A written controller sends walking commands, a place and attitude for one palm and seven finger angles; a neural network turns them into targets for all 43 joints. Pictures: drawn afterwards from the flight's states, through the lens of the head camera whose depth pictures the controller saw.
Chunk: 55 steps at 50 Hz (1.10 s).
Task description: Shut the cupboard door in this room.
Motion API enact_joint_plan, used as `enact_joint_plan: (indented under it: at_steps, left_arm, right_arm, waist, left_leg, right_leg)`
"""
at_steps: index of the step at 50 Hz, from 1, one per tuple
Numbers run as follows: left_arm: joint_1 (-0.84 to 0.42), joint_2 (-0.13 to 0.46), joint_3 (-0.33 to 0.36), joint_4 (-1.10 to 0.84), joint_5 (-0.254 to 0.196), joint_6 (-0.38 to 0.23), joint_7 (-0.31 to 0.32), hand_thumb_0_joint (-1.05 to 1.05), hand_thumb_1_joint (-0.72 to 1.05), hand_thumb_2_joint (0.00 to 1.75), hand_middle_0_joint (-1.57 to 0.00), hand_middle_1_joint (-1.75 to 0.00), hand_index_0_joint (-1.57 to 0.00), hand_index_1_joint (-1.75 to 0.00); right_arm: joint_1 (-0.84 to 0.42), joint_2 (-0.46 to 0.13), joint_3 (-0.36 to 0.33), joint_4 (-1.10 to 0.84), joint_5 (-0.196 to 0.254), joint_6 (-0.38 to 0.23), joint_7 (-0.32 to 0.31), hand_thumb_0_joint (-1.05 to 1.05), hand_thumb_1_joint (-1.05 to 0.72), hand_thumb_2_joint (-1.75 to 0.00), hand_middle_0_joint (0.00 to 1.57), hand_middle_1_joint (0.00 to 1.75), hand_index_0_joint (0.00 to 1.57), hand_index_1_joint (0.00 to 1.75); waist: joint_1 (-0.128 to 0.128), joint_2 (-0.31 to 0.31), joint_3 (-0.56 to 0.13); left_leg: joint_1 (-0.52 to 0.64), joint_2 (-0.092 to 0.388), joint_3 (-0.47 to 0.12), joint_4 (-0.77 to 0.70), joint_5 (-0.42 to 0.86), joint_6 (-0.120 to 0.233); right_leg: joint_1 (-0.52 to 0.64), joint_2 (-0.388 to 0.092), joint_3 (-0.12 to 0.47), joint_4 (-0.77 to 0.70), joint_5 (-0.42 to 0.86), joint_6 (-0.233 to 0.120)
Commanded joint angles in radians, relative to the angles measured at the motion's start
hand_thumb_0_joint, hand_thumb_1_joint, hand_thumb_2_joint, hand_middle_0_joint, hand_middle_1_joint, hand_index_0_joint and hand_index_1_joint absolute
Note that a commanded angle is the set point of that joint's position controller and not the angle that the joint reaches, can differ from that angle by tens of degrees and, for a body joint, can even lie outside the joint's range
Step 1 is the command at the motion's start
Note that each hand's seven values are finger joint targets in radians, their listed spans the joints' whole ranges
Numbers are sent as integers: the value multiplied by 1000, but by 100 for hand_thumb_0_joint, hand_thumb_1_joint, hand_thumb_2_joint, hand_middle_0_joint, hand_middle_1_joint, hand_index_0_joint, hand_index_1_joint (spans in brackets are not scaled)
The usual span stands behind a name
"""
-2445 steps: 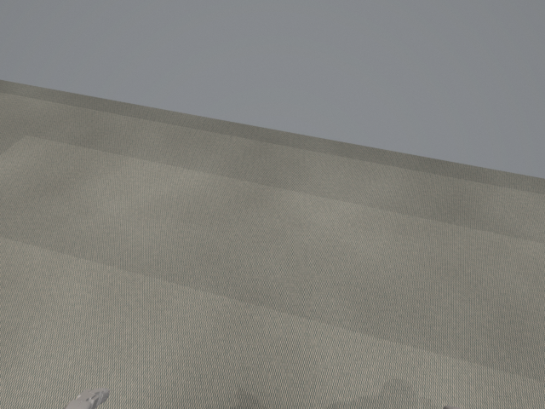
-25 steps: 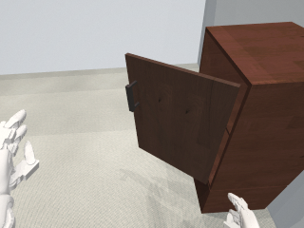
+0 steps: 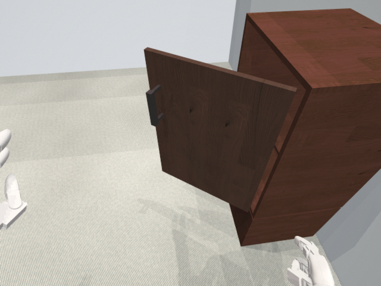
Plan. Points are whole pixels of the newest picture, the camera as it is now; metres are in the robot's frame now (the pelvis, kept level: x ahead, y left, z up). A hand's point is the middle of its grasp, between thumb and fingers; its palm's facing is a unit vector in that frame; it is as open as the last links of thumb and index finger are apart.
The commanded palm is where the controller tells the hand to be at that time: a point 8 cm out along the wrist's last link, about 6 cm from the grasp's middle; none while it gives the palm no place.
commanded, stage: step back with the hand held close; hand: left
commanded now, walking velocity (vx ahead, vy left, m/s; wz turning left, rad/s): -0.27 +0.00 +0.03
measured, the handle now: (156, 105) +0.64 +0.15 +0.01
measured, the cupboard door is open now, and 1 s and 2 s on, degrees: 53 53 53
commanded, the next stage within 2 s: stop stepping back and stand still in 0.90 s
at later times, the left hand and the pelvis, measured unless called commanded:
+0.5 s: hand out of the picture +0.10 +0.26 +0.16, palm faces +0.47 -0.75 -0.47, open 7.4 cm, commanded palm +0.04 +0.29 +0.18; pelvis -0.09 -0.01 -0.02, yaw +2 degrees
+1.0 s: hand out of the picture -0.04 +0.29 +0.16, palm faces +0.59 -0.69 -0.42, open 7.4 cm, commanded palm -0.08 +0.30 +0.18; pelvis -0.19 -0.01 -0.02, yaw +5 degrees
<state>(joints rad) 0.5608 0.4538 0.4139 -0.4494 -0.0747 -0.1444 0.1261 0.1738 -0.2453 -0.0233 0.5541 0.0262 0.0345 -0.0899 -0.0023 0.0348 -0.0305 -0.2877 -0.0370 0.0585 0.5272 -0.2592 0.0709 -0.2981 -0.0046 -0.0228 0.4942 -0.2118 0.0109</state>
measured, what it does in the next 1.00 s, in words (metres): walks backwards: right foot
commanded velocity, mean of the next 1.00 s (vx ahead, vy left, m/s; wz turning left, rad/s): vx -0.35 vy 0.00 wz -0.06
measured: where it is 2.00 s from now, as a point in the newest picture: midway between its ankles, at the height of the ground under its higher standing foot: outside the picture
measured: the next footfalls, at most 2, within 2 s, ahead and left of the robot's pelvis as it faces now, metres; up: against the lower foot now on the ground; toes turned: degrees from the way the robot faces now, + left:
right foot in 0.90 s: -0.22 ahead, -0.15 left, +0.00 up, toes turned +10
left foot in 1.04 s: -0.06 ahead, +0.08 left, +0.00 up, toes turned +10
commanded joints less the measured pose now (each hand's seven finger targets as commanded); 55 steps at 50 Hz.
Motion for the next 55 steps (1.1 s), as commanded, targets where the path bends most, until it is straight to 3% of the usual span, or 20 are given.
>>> enact_joint_plan:
  at_steps: [1,5,10,20,26,29,32,35,36,39,42,43,44,46,47,48,49,51,53,55]
  left_arm:
    - [-11,148,126,-163,8,-64,25,0,90,90,-20,-30,-20,-30]
    - [-78,173,147,-204,32,-90,29,0,90,90,-20,-30,-20,-30]
    - [-159,183,169,-258,63,-119,33,0,90,90,-20,-30,-20,-30]
    - [-101,159,177,-246,50,-166,28,0,90,90,-20,-30,-20,-30]
    - [-93,172,177,-249,51,-179,37,0,90,90,-20,-30,-20,-30]
    - [-103,189,169,-248,42,-183,51,0,90,90,-20,-30,-20,-30]
    - [-81,191,185,-234,43,-192,58,0,90,90,-20,-30,-20,-30]
    - [-67,178,215,-212,56,-201,56,0,90,90,-20,-30,-20,-30]
    - [-80,193,227,-252,52,-203,48,0,90,90,-20,-30,-20,-30]
    - [-58,218,255,-309,25,-206,42,0,90,90,-20,-30,-20,-30]
    - [58,181,222,-234,-5,-181,41,0,90,90,-20,-30,-20,-30]
    - [32,179,218,-242,-11,-184,40,0,90,90,-20,-30,-20,-30]
    - [-1,179,210,-248,-9,-196,41,0,90,90,-20,-30,-20,-30]
    - [-130,190,175,-260,25,-218,67,0,90,90,-20,-30,-20,-30]
    - [-190,193,149,-224,54,-234,82,0,90,90,-20,-30,-20,-30]
    - [-255,149,76,-242,52,-218,72,0,90,90,-20,-30,-20,-30]
    - [-279,198,115,-240,53,-189,70,0,90,90,-20,-30,-20,-30]
    - [-331,192,88,-222,55,-158,59,0,90,90,-20,-30,-20,-30]
    - [-338,146,56,-164,54,-141,46,0,90,90,-20,-30,-20,-30]
    - [-262,147,88,-156,55,-130,46,0,90,90,-20,-30,-20,-30]
  right_arm:
    - [-84,-126,-40,-164,-5,-53,-13,0,-90,-90,20,30,20,30]
    - [-82,-141,-37,-171,-9,-76,-17,0,-90,-90,20,30,20,30]
    - [-69,-146,-43,-170,-20,-114,-17,0,-90,-90,20,30,20,30]
    - [-35,-134,-45,-128,-26,-160,4,0,-90,-90,20,30,20,30]
    - [-42,-101,-41,-127,-28,-155,15,0,-90,-90,20,30,20,30]
    - [-31,-93,-36,-109,-31,-144,18,0,-90,-90,20,30,20,30]
    - [-35,-105,-38,-115,-22,-144,7,0,-90,-90,20,30,20,30]
    - [-65,-129,-46,-131,-18,-161,-3,0,-90,-90,20,30,20,30]
    - [-77,-118,-52,-127,-26,-169,-3,0,-90,-90,20,30,20,30]
    - [-86,-111,-70,-115,-25,-203,9,0,-90,-90,20,30,20,30]
    - [-113,-97,-56,-100,-20,-215,19,0,-90,-90,20,30,20,30]
    - [-106,-95,-53,-87,-24,-213,23,0,-90,-90,20,30,20,30]
    - [-95,-90,-49,-71,-30,-207,26,0,-90,-90,20,30,20,30]
    - [-75,-54,-38,-34,-37,-198,30,0,-90,-90,20,30,20,30]
    - [-61,-54,-35,-16,-44,-201,21,0,-90,-90,20,30,20,30]
    - [-90,-55,-45,-19,-19,-200,18,0,-90,-90,20,30,20,30]
    - [-100,-72,-50,-35,-13,-195,4,0,-90,-90,20,30,20,30]
    - [-85,-75,-43,-31,-18,-186,-19,0,-90,-90,20,30,20,30]
    - [-71,-101,-39,-31,-8,-189,-16,0,-90,-90,20,30,20,30]
    - [-62,-111,-42,-48,-16,-190,-2,0,-90,-90,20,30,20,30]
  waist:
    - [5,27,-89]
    - [5,80,-44]
    - [7,144,-39]
    - [-4,58,-106]
    - [-12,-70,-57]
    - [-27,-87,-41]
    - [-28,-4,-46]
    - [-3,241,-69]
    - [11,252,-111]
    - [20,143,-188]
    - [17,203,-148]
    - [11,192,-125]
    - [1,122,-90]
    - [-8,-146,-79]
    - [-23,-189,-83]
    - [-16,-301,-142]
    - [-17,-323,-174]
    - [-30,-171,-142]
    - [-22,47,-113]
    - [-4,151,-160]
  left_leg:
    - [-238,150,-161,-172,65,5]
    - [-451,185,-219,-266,-272,41]
    - [-599,248,-285,-334,-479,71]
    - [-475,178,-218,-168,-318,34]
    - [-355,83,-144,46,-321,-21]
    - [-179,52,-122,89,-217,-45]
    - [-244,105,-185,-58,-316,-15]
    - [-615,293,-380,-372,-591,68]
    - [-618,340,-396,-395,-532,78]
    - [-342,327,-269,-277,-291,46]
    - [-243,308,-161,-268,-305,-29]
    - [-223,302,-149,-242,-313,-56]
    - [-163,267,-123,-148,-266,-83]
    - [45,138,-8,187,-60,-132]
    - [79,113,12,233,-17,-125]
    - [56,72,0,217,50,-107]
    - [80,66,32,203,144,-95]
    - [170,84,32,112,329,-82]
    - [203,175,-13,-43,479,-57]
    - [189,254,-111,-142,284,-27]
  right_leg:
    - [246,-29,70,48,237,5]
    - [338,13,65,129,149,16]
    - [416,65,46,267,98,29]
    - [311,38,139,192,185,-3]
    - [26,-104,331,-58,-163,-71]
    - [-170,-127,297,-152,-242,-79]
    - [-106,-32,176,-62,-255,-32]
    - [269,120,38,359,-108,14]
    - [306,128,26,474,-111,14]
    - [167,103,38,397,-228,-7]
    - [95,68,11,176,-321,-42]
    - [63,41,52,82,-329,-58]
    - [-37,-18,184,-45,-341,-82]
    - [-305,-246,493,-282,-188,-140]
    - [-249,-269,433,-253,254,-135]
    - [-129,-189,341,-126,586,-49]
    - [-95,-165,286,-67,769,-7]
    - [-127,-117,187,-22,662,-6]
    - [-100,-18,126,21,379,28]
    - [-75,42,63,55,2,28]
